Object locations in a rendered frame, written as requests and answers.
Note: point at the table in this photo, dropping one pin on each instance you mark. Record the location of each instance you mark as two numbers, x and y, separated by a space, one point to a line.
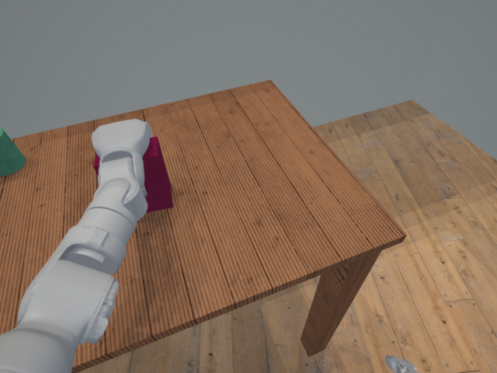
260 203

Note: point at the left robot upper arm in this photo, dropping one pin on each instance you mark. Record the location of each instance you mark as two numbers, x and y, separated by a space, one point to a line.
72 305

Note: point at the robot left hand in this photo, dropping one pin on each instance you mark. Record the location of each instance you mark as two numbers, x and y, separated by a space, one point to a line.
134 134

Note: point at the robot right hand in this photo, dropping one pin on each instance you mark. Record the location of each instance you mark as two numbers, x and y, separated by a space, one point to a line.
400 366

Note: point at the sponge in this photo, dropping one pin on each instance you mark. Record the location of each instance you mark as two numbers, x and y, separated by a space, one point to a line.
156 180

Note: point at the robot left forearm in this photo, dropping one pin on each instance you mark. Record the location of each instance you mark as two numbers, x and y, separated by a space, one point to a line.
99 239

